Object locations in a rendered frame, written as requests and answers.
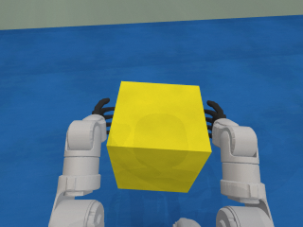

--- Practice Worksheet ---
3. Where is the right robot upper arm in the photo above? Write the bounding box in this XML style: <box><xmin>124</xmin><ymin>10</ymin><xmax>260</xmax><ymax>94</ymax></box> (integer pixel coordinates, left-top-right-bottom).
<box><xmin>216</xmin><ymin>205</ymin><xmax>274</xmax><ymax>227</ymax></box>

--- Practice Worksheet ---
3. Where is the left robot hand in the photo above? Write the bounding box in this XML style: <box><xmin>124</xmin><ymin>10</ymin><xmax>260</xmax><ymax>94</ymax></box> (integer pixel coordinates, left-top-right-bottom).
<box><xmin>92</xmin><ymin>97</ymin><xmax>116</xmax><ymax>134</ymax></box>

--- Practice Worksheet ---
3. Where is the left robot forearm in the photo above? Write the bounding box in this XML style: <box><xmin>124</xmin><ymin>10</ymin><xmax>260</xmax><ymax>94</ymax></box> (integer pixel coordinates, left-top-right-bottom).
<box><xmin>48</xmin><ymin>114</ymin><xmax>107</xmax><ymax>227</ymax></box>

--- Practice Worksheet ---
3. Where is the left robot upper arm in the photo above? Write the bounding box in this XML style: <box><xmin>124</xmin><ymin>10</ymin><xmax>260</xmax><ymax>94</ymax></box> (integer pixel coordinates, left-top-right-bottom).
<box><xmin>49</xmin><ymin>200</ymin><xmax>105</xmax><ymax>227</ymax></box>

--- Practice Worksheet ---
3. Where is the right robot forearm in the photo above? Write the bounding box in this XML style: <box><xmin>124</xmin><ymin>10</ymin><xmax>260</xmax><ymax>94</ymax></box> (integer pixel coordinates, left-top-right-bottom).
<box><xmin>211</xmin><ymin>118</ymin><xmax>275</xmax><ymax>227</ymax></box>

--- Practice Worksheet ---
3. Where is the carton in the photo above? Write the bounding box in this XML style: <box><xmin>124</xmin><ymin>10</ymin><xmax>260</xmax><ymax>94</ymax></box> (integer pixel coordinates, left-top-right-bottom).
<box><xmin>106</xmin><ymin>81</ymin><xmax>212</xmax><ymax>193</ymax></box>

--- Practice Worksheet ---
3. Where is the right robot hand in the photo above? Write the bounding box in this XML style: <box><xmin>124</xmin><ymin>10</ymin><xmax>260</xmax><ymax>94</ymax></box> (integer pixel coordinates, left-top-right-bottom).
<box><xmin>204</xmin><ymin>100</ymin><xmax>226</xmax><ymax>139</ymax></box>

